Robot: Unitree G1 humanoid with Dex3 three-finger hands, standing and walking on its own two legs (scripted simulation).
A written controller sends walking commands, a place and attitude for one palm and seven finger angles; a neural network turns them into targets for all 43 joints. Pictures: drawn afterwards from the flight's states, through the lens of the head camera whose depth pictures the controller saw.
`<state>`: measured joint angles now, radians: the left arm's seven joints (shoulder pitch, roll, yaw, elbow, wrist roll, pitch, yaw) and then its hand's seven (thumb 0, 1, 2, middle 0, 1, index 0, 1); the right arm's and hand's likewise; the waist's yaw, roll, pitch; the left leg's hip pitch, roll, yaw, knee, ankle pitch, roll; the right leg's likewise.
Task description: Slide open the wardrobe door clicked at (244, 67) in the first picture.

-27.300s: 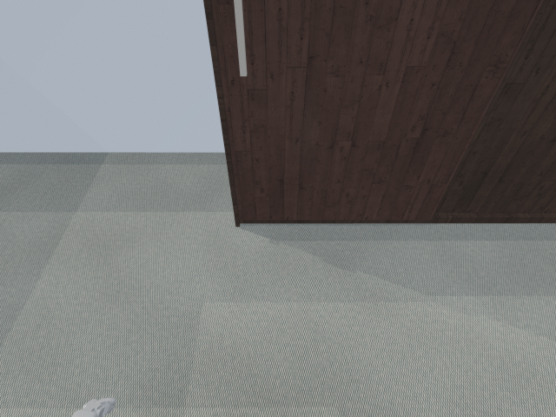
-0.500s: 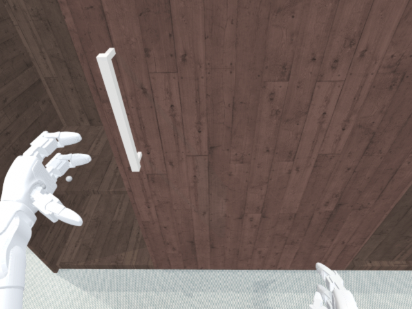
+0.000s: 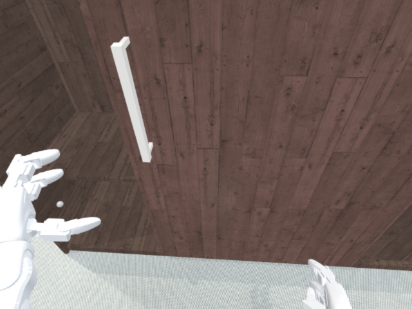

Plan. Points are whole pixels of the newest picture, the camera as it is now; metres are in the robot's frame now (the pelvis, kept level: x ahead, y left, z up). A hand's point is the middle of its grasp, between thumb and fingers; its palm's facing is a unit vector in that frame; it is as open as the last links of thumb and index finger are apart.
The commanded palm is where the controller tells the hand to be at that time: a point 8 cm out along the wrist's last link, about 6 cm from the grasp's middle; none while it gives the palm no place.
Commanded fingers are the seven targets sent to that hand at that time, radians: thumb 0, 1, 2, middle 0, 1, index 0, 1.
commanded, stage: draw the hand back to the body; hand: left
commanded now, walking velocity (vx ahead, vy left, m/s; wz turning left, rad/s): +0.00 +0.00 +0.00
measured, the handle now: (137, 107) +0.49 +0.23 +0.16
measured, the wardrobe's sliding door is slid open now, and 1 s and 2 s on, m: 0.49 0.49 0.49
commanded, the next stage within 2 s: step back with the hand held close in 0.82 s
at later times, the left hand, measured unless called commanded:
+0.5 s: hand (56, 201) +0.22 +0.27 +0.16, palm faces +0.43 -0.83 -0.37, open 8.3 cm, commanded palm +0.17 +0.31 +0.17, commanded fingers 0.00 0.90 0.90 -0.20 -0.30 -0.20 -0.30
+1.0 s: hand (56, 198) +0.22 +0.27 +0.16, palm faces +0.45 -0.81 -0.37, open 7.4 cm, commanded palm +0.17 +0.30 +0.17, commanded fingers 0.00 0.90 0.90 -0.20 -0.30 -0.20 -0.30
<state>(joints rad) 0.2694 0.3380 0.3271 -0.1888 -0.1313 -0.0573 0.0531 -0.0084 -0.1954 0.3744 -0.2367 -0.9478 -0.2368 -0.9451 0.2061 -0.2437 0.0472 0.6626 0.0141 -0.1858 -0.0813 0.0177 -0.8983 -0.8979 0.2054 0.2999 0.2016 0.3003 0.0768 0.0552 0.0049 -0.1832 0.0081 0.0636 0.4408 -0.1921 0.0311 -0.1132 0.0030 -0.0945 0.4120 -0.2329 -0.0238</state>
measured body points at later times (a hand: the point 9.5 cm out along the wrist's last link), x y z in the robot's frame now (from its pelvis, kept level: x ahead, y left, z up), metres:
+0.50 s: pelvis +0.03 +0.01 +0.00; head +0.00 +0.00 +0.45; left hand +0.19 +0.31 +0.18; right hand +0.22 -0.21 -0.07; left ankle +0.03 +0.10 -0.74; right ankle +0.00 -0.10 -0.74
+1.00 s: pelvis +0.03 +0.01 +0.00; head +0.00 -0.01 +0.45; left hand +0.19 +0.31 +0.18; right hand +0.21 -0.22 -0.08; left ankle +0.03 +0.10 -0.74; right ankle +0.00 -0.10 -0.74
